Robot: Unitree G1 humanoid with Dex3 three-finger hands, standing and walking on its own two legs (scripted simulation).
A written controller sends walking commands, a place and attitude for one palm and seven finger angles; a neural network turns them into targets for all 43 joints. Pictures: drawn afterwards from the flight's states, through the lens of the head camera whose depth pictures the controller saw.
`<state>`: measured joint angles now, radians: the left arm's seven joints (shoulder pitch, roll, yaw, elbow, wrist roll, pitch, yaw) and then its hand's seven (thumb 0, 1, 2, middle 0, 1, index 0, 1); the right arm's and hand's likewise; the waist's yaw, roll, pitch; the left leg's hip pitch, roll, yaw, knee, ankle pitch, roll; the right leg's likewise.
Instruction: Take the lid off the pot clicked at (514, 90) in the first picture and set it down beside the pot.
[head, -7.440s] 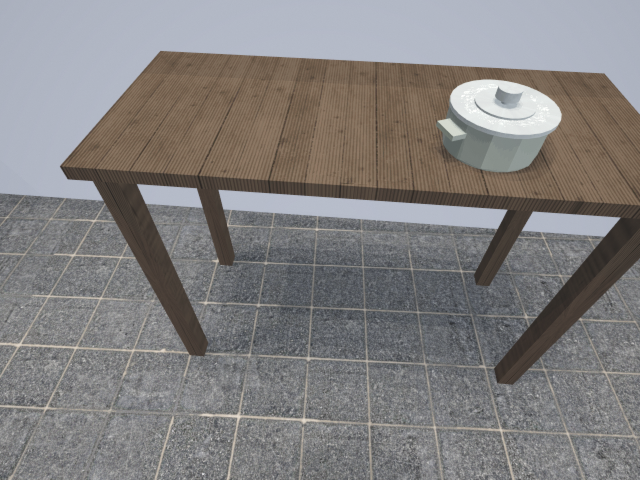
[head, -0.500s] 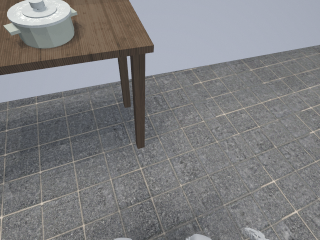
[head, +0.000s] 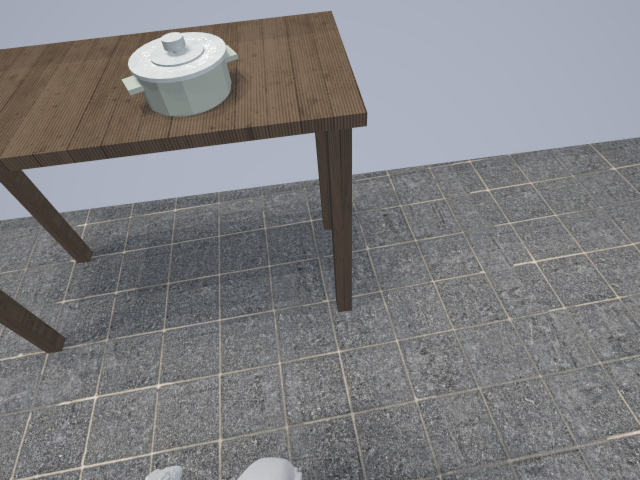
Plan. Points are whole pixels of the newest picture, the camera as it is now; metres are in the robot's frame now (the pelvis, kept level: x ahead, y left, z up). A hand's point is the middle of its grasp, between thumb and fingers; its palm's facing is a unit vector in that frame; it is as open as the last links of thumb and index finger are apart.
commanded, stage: take the last steps up to it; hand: left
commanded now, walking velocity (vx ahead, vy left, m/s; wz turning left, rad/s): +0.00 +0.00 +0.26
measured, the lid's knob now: (173, 41) +0.82 +0.31 +0.15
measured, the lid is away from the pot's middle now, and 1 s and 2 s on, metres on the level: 0.00 0.00 0.00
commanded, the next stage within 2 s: come to a stop and stand still in 1.14 s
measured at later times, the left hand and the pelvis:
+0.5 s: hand out of the picture +0.04 +0.25 -0.17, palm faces +0.15 -0.97 -0.19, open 7.4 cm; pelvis +0.04 +0.05 +0.01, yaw +6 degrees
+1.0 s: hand (207, 411) +0.24 +0.20 -0.15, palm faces +0.18 -0.96 -0.23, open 7.2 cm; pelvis +0.22 +0.01 +0.01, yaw +8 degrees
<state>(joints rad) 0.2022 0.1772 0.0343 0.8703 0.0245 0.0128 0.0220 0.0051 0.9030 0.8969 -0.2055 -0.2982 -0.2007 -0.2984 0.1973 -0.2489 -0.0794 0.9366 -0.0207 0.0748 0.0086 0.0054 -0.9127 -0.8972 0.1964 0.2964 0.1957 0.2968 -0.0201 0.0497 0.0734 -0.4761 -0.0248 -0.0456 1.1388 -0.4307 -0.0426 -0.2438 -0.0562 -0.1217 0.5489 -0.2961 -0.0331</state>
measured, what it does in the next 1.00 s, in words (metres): walks ahead: left foot, then right foot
